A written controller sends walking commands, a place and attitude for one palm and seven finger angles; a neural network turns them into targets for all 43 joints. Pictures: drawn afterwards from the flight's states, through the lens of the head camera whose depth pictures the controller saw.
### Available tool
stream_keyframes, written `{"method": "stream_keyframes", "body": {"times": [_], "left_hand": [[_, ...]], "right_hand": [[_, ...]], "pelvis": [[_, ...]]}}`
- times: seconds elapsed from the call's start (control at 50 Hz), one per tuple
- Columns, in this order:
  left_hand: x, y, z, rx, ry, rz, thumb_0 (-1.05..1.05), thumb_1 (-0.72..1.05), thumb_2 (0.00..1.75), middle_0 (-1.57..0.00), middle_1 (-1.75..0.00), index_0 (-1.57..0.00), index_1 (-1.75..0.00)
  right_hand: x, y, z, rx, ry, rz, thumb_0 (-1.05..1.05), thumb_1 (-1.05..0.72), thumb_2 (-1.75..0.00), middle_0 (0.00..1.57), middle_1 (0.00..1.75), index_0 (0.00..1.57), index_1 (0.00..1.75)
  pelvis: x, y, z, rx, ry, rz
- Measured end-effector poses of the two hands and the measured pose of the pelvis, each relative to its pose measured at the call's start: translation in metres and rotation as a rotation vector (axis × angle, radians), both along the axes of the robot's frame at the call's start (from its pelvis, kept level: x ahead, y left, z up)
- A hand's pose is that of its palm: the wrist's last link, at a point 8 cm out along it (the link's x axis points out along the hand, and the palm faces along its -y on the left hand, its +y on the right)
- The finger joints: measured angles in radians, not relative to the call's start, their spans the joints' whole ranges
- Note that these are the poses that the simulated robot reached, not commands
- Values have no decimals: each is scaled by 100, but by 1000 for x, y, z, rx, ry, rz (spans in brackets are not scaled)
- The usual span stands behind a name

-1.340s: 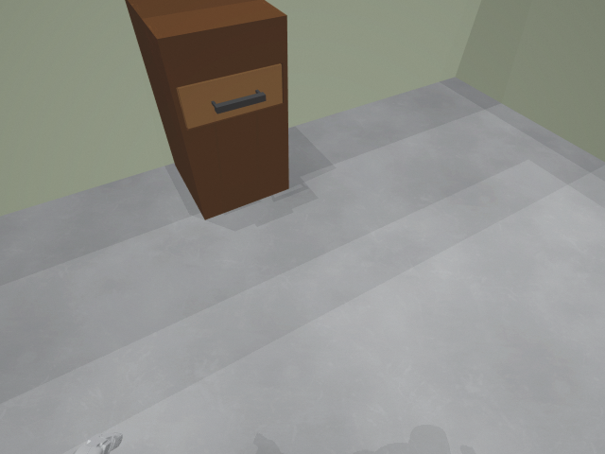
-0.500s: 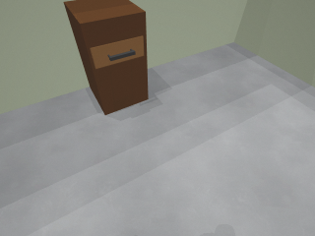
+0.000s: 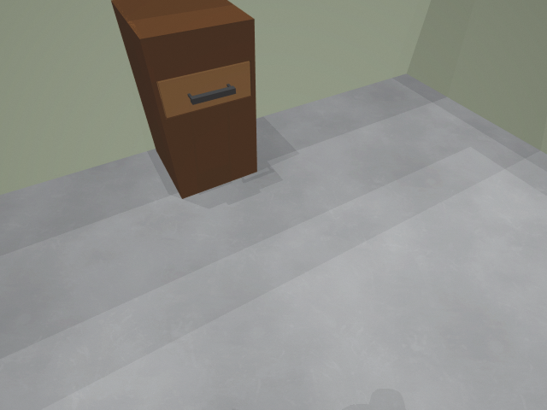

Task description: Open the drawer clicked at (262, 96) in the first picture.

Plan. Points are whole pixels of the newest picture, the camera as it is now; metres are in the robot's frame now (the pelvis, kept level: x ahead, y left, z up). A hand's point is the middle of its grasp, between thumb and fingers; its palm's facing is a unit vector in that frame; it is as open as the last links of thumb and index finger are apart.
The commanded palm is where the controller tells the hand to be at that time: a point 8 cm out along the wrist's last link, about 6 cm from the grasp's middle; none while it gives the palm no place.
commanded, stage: look at it before walking up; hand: left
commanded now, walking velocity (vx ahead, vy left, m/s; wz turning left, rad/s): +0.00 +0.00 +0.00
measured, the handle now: (211, 92) +1.29 +0.32 -0.22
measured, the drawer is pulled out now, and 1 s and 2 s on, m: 0.00 0.00 0.00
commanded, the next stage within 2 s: walk to a spot facing it in 0.20 s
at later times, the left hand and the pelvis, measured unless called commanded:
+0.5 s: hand out of the picture +0.06 +0.23 -0.17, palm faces -0.05 -0.96 -0.27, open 7.4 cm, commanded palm none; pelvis +0.02 +0.00 -0.01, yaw -3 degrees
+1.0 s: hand (209, 399) +0.18 +0.12 -0.17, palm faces -0.21 -0.96 -0.16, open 7.4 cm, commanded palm none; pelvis +0.17 -0.05 +0.00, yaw -15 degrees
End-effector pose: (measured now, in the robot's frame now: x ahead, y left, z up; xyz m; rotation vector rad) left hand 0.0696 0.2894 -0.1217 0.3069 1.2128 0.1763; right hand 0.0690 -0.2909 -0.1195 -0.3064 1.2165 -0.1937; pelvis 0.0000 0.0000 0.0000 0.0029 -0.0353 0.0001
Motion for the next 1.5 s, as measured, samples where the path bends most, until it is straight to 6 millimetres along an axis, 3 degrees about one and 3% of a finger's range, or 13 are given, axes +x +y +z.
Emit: {"method": "stream_keyframes", "body": {"times": [0.36,0.56,0.62,0.7,0.74,0.82,0.98,1.14,1.2,1.26,1.34,1.42,1.5], "left_hand": [[-2,4,1,7,9,12,1,91,90,-20,-30,-20,-30],[-13,-29,-24,-80,147,-9,1,91,90,-20,-30,-20,-30],[2,-47,-25,-96,188,-43,1,91,90,-20,-30,-20,-30],[44,-75,-28,-106,142,-88,1,91,90,-20,-30,-20,-30],[61,-86,-34,-99,89,-92,1,91,90,-20,-30,-20,-30],[78,-103,-29,-107,81,-75,1,91,90,-20,-30,-20,-30],[108,-120,-21,-138,208,-128,1,91,90,-20,-30,-20,-30],[178,-99,-45,-152,254,-105,1,90,90,-20,-30,-20,-30],[219,-85,-59,-152,278,-124,1,91,90,-20,-30,-20,-30],[275,-80,-54,-142,251,-185,1,91,90,-20,-30,-20,-30],[362,-85,-39,-143,151,-264,1,91,90,-20,-30,-19,-30],[438,-102,-29,-149,62,-323,1,91,90,-20,-30,-19,-30],[498,-130,-24,-161,29,-385,1,91,90,-20,-30,-19,-30]], "right_hand": [[12,4,1,2,-13,14,1,-90,-89,21,30,20,30],[-18,25,-23,76,30,-110,1,-91,-89,21,30,20,30],[-37,25,-29,101,63,-183,1,-90,-89,21,30,20,30],[-61,15,-45,128,164,-248,1,-90,-89,21,30,20,30],[-64,8,-53,137,218,-262,1,-90,-89,21,30,20,30],[-29,-4,-41,133,196,-269,1,-91,-89,20,30,20,30],[105,-17,-14,125,-77,-280,1,-91,-89,20,30,19,30],[233,5,-14,116,-178,-225,1,-91,-89,20,30,19,30],[261,15,-17,89,-210,-242,1,-91,-89,20,30,20,30],[259,26,-12,87,-188,-316,1,-91,-89,20,30,20,30],[237,32,-4,56,-112,-447,-1,-94,-89,21,30,20,30],[211,41,-2,55,11,-530,-1,-95,-89,21,30,20,30],[194,59,-6,95,124,-612,0,-93,-89,20,30,20,30]], "pelvis": [[3,2,1,0,2,-1],[33,-2,-11,6,23,-102],[46,-12,-12,13,24,-141],[67,-30,-21,4,22,-170],[77,-40,-28,3,20,-175],[102,-52,-19,-7,16,-192],[161,-53,-3,-4,45,-261],[248,-35,-19,-31,53,-294],[280,-26,-29,-24,36,-326],[307,-22,-21,-26,21,-368],[340,-20,-7,-29,18,-402],[373,-24,-1,-20,24,-436],[405,-33,-1,-12,27,-470]]}}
